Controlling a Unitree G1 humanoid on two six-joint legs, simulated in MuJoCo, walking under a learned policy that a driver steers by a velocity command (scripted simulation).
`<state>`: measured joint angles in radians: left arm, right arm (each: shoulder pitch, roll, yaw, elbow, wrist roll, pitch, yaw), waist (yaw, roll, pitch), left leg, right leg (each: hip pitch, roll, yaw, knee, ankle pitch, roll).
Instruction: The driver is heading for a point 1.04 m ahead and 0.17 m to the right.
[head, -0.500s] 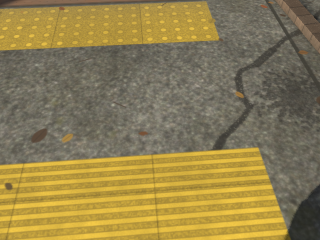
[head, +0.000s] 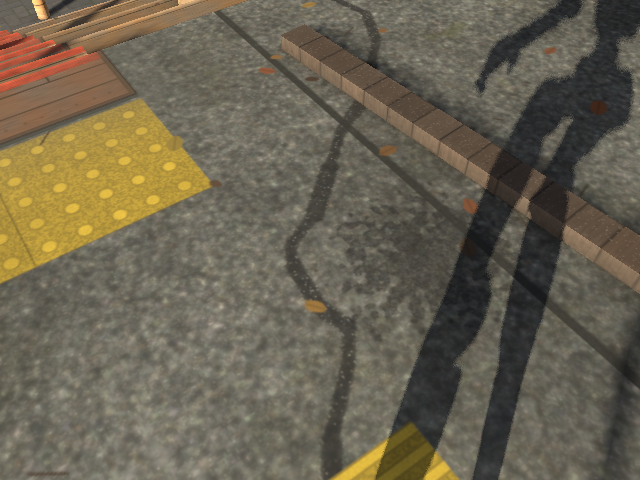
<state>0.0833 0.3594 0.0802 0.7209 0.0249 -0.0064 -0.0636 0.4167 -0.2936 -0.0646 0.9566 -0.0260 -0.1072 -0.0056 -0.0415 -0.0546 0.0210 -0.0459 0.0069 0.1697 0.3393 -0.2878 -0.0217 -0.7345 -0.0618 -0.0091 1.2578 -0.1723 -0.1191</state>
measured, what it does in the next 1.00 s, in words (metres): walks ahead, turning right: right foot, then left foot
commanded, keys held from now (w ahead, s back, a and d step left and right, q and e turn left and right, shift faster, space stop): w+e+shift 0.44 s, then w+shift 0.18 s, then w+q+shift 0.26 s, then shift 0.12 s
